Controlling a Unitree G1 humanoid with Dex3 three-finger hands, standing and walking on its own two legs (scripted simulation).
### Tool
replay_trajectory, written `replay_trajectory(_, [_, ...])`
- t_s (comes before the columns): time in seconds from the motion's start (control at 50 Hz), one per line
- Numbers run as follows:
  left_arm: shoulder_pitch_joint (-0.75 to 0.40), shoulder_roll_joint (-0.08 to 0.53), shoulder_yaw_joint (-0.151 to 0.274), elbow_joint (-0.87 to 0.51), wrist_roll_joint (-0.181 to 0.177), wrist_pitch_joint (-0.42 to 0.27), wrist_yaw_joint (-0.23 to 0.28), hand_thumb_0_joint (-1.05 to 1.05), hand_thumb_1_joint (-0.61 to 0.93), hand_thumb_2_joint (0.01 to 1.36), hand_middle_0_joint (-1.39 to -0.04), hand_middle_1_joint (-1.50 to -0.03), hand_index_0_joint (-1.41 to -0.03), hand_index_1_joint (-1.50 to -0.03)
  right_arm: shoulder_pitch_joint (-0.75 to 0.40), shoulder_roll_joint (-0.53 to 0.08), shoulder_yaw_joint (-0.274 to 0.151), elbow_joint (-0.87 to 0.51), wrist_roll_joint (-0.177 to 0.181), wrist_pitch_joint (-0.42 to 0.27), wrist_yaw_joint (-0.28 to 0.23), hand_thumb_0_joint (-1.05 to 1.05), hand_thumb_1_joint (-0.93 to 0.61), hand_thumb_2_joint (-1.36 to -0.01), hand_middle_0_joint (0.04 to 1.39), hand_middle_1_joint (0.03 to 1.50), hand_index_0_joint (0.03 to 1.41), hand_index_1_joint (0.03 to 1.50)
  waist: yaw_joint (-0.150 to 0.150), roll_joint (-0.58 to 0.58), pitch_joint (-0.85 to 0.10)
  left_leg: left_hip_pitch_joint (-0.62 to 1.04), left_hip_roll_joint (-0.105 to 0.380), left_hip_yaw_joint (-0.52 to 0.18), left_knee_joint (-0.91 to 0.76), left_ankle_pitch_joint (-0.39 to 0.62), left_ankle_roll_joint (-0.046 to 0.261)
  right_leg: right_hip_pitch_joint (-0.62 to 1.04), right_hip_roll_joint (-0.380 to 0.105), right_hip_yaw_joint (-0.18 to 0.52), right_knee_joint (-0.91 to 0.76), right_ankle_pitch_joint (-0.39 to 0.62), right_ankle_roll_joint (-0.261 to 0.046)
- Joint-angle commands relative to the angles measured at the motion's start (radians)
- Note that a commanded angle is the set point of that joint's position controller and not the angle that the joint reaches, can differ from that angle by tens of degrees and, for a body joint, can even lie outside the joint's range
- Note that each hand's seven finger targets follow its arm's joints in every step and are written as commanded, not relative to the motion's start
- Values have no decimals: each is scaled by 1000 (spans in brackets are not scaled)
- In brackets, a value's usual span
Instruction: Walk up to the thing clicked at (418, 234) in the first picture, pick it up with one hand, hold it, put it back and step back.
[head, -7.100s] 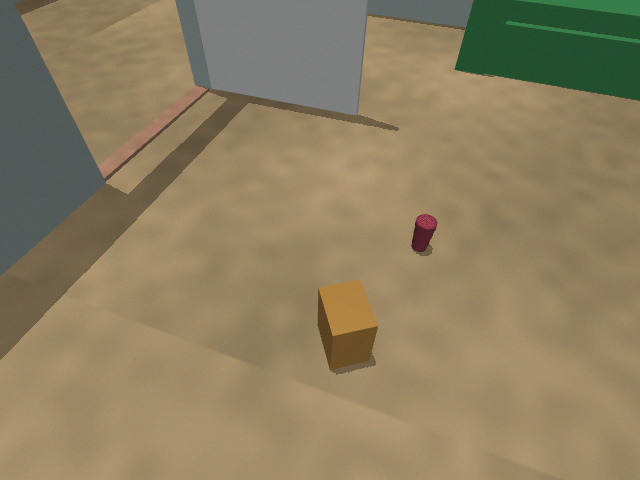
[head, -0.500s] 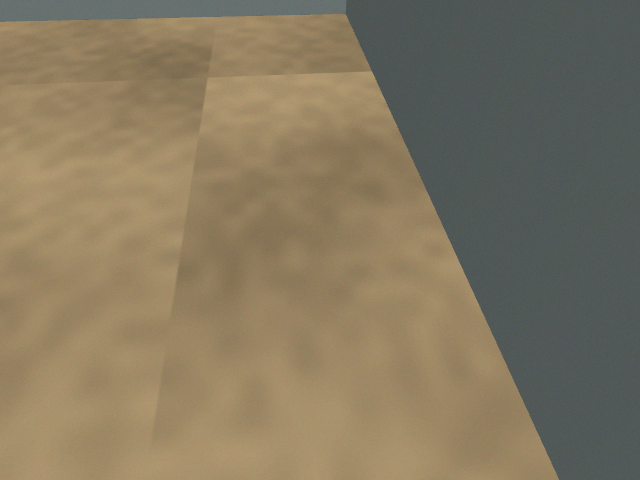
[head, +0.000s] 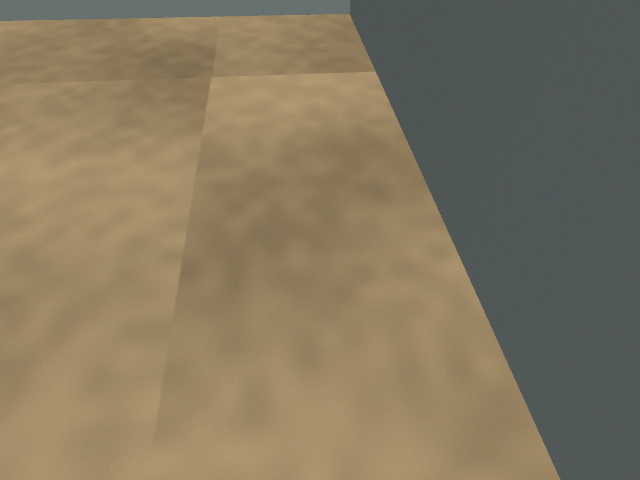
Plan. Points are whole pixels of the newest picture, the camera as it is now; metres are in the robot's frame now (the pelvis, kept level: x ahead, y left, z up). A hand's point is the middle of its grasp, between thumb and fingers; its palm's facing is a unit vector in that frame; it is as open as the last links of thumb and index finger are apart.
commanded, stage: stand
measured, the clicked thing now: out of the picture -0.03 +1.16 -0.71
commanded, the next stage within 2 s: walk up in 0.24 s
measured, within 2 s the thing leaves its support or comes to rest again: neither
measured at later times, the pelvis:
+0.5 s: pelvis +0.05 -0.04 -0.01, yaw -3 degrees
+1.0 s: pelvis +0.25 -0.03 -0.03, yaw +1 degrees
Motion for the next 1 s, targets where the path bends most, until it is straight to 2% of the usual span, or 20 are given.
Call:
replay_trajectory(0.0, [-25,205,36,-58,4,-21,14,0,900,900,-200,-300,-200,-300,-51,-219,-41,-55,-2,-26,-18,0,-900,-900,200,300,200,300,7,9,-67,6,120,-101,-67,79,23,-5,-99,69,-47,122,-47])
replay_trajectory(0.2, [-28,210,35,-61,3,-20,14,0,900,900,-200,-300,-200,-300,-44,-216,-43,-55,-2,-24,-19,0,-900,-900,200,300,200,300,3,0,-64,9,118,-104,-68,67,20,-14,-99,68,-50,96,-48])
replay_trajectory(0.22, [16,290,88,-115,19,-29,-13,0,900,900,-200,-300,-200,-300,32,-308,-100,-109,-22,-37,4,0,-900,-900,200,300,200,300,-10,24,-156,63,96,-117,-18,-437,90,-49,-21,38,45,-377,-78])
replay_trajectory(0.24, [-22,282,94,-117,27,-25,-24,0,900,900,-200,-300,-200,-300,75,-322,-115,-89,-30,-39,11,0,-900,-900,200,300,200,300,-36,65,-73,82,142,-193,-75,-624,119,-233,2,5,136,-476,-74])
replay_trajectory(0.28, [-92,263,101,-166,34,-19,-38,0,900,900,-200,-300,-200,-300,102,-366,-144,-105,-28,-41,13,0,-900,-900,200,300,200,300,-71,188,64,51,362,-407,-264,-689,218,-465,5,-50,454,-338,-45])
replay_trajectory(0.3, [-91,266,103,-182,32,-26,-40,0,900,900,-200,-300,-200,-300,98,-371,-149,-120,-32,-48,14,0,-900,-900,200,300,200,300,-63,138,106,56,403,-438,-257,-587,250,-505,-34,-8,456,-323,-46])
replay_trajectory(0.36, [-32,249,101,-183,21,-44,-61,0,900,900,-200,-300,-200,-300,38,-316,-141,-169,-38,-57,17,0,-900,-900,200,300,200,300,-18,113,35,115,302,-273,-177,-363,215,-420,-60,-11,360,-292,-54])
replay_trajectory(0.44, [144,234,123,-153,19,-38,-72,0,900,900,-200,-300,-200,-300,-69,-322,-151,-228,-40,-43,31,0,-900,-900,200,300,200,300,74,201,-1,-179,206,-98,-67,-427,152,-22,-28,-116,229,-109,-47])
replay_trajectory(0.48, [336,281,153,-84,22,-50,-47,0,900,900,-200,-300,-200,-300,-63,-234,-122,-248,-42,-30,31,0,-900,-900,200,300,200,300,152,-33,-82,-392,98,6,285,-462,103,309,21,-111,151,-97,-45])
replay_trajectory(0.5, [439,357,181,-72,34,-56,-29,0,900,900,-200,-300,-200,-300,-45,-165,-97,-266,-39,-26,31,0,-900,-900,200,300,200,300,204,-301,-68,-580,-24,79,625,-525,69,357,-117,138,-10,-404,-80])
replay_trajectory(0.52, [376,410,185,-129,43,-67,-18,0,900,900,-200,-300,-200,-300,-16,-164,-93,-273,-23,-15,30,0,-900,-900,200,300,200,300,173,-262,-6,-638,-90,-122,815,-436,33,183,-331,539,-205,-753,-126])
replay_trajectory(0.54, [208,429,178,-186,34,-64,-18,0,900,900,-200,-300,-200,-300,31,-252,-117,-262,-15,-9,29,0,-900,-900,200,300,200,300,98,-156,67,-572,-36,-198,813,-339,35,8,-402,639,-301,-884,-178])
replay_trajectory(0.56, [147,430,170,-224,30,-71,-20,0,900,900,-200,-300,-200,-300,37,-287,-124,-253,-7,-18,33,0,-900,-900,200,300,200,300,69,-137,136,-561,15,-200,803,-282,42,-58,-398,618,-298,-814,-226])
replay_trajectory(0.64, [97,310,140,-238,3,-93,-15,0,900,900,-200,-300,-200,-300,187,-267,-115,-178,7,-25,41,0,-900,-900,200,300,200,300,-8,-108,71,-439,39,-202,709,-78,20,-35,-216,175,-201,-324,-152])
replay_trajectory(0.76, [155,326,154,-272,10,-109,-9,0,900,900,-200,-300,-200,-300,79,-250,-113,-269,-18,-26,68,0,-900,-900,200,300,200,300,35,-74,100,-490,78,-169,459,-18,-14,41,-254,71,-180,-202,-230])
replay_trajectory(0.88, [212,320,146,-284,6,-91,-13,0,900,900,-200,-300,-200,-300,15,-227,-116,-321,-22,-44,73,0,-900,-900,200,300,200,300,60,-71,30,-302,51,21,247,23,29,84,-227,-61,19,240,-197])
replay_trajectory(0.92, [191,312,134,-298,1,-85,-11,0,900,900,-200,-300,-200,-300,165,-246,-137,-287,-28,-52,61,0,-900,-900,200,300,200,300,-31,11,-41,-66,-7,68,174,51,61,8,-171,-132,273,370,-174])
replay_trajectory(0.94, [227,261,116,-303,0,-79,-10,0,900,900,-200,-300,-200,-300,328,-294,-159,-249,-40,-59,49,0,-900,-900,200,300,200,300,-95,114,-146,157,8,12,181,-7,111,-110,-113,-158,530,318,-140])
replay_trajectory(0.96, [282,179,93,-313,-12,-74,-11,0,900,900,-200,-300,-200,-300,415,-376,-186,-252,-49,-64,34,0,-900,-900,200,300,200,300,-112,338,-199,318,219,-338,124,-125,181,-366,13,-161,801,-79,-86])
replay_trajectory(0.98, [292,217,106,-320,-20,-70,-6,0,900,900,-200,-300,-200,-300,377,-417,-186,-289,-21,-70,28,0,-900,-900,200,300,200,300,-99,289,-230,351,391,-754,-44,-235,280,-498,126,-54,893,-399,-85])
